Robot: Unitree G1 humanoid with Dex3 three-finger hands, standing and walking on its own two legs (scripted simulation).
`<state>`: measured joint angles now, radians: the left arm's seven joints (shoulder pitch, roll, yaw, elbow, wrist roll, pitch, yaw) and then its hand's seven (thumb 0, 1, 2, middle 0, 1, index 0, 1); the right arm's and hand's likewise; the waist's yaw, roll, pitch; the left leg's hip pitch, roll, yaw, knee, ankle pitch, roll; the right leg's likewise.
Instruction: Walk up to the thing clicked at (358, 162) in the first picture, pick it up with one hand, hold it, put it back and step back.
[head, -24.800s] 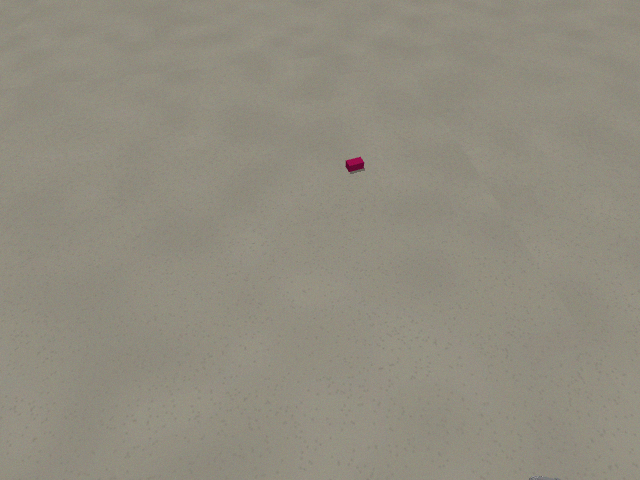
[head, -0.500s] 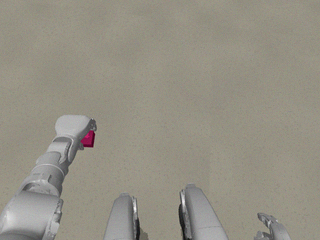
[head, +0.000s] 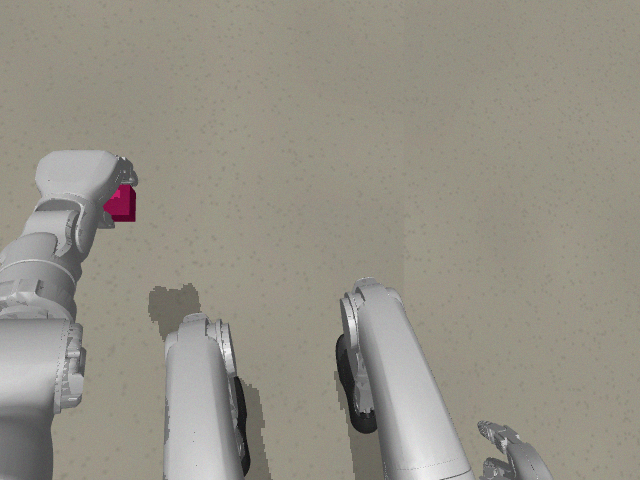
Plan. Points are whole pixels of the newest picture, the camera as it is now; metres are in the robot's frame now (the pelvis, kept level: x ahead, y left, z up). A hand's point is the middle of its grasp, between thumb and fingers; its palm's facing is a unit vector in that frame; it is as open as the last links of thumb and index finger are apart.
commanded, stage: crouch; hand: left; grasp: from above
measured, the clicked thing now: (103, 203) +0.49 +0.24 -0.18
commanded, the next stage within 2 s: lower in 1.06 s
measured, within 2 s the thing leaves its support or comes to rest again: neither
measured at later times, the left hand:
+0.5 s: hand (118, 207) +0.50 +0.24 -0.24, palm faces -0.48 +0.03 -0.88, open 7.3 cm
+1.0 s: hand (124, 207) +0.52 +0.24 -0.29, palm faces -0.47 +0.03 -0.88, open 7.3 cm
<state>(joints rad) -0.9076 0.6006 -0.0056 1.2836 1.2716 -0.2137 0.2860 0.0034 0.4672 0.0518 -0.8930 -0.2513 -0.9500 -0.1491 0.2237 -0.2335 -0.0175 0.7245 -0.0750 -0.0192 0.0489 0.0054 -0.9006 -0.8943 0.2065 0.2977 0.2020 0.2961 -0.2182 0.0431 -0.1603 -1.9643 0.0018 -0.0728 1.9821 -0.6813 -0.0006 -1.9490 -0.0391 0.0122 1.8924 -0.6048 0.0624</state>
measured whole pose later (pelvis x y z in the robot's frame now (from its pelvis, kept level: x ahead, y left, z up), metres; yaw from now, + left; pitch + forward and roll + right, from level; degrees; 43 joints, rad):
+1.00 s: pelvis -0.01 +0.00 -0.13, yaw -4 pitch +35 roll -10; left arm -1.14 0.84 0.04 1.51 1.35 -0.26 0.31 0.00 0.44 0.05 -0.95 -0.19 -0.99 -0.11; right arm 0.20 -0.27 0.11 0.69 -0.13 -0.01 0.14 0.00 -0.91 -0.90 0.20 0.30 0.20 0.30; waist -0.34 0.00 0.00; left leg -2.31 -0.02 -0.15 2.40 -0.70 -0.01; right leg -2.26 -0.01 -0.02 2.26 -0.61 0.07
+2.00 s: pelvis -0.01 +0.01 -0.15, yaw -9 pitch +32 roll -15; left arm -1.16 1.03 0.10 1.64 1.43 -0.29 0.44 0.00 0.43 0.08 -0.94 -0.19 -0.97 -0.14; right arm 0.18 -0.32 0.25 0.61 -0.21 -0.07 0.16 0.00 -0.91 -0.89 0.21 0.30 0.20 0.30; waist -0.42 -0.09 0.13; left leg -2.37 -0.02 -0.22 2.52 -0.73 0.01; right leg -2.28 0.01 -0.07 2.31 -0.61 0.07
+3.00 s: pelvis -0.01 +0.01 -0.16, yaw -11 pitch +30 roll -17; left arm -1.16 1.09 0.07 1.68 1.39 -0.27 0.49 -0.01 0.26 0.40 -0.70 -0.51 -0.74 -0.46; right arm 0.14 -0.34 0.32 0.58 -0.22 -0.13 0.19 0.00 -0.90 -0.89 0.21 0.30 0.20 0.30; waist -0.44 -0.12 0.17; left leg -2.37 -0.02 -0.25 2.55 -0.73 0.02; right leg -2.26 0.02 -0.10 2.31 -0.60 0.07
